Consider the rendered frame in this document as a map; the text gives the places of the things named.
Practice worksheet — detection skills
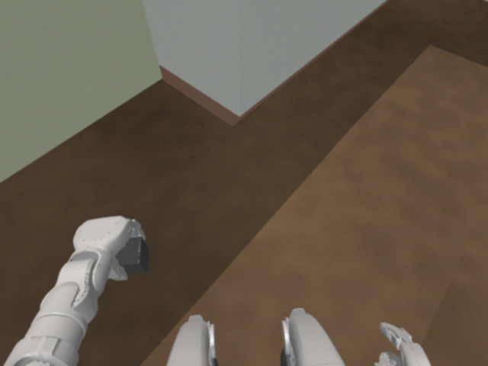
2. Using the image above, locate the right robot hand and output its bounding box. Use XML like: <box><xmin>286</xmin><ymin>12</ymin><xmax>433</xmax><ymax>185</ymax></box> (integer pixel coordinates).
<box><xmin>374</xmin><ymin>323</ymin><xmax>431</xmax><ymax>366</ymax></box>

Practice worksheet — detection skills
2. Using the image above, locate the left robot arm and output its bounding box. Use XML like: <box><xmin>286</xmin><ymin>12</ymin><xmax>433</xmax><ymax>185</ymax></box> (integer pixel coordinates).
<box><xmin>3</xmin><ymin>247</ymin><xmax>113</xmax><ymax>366</ymax></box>

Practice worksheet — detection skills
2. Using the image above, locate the small box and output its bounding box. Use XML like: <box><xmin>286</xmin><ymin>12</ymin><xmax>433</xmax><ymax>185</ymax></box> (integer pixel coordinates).
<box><xmin>115</xmin><ymin>236</ymin><xmax>149</xmax><ymax>275</ymax></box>

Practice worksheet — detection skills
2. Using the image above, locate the left robot hand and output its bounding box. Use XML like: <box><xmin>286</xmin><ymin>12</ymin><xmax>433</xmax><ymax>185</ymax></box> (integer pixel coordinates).
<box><xmin>73</xmin><ymin>216</ymin><xmax>146</xmax><ymax>281</ymax></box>

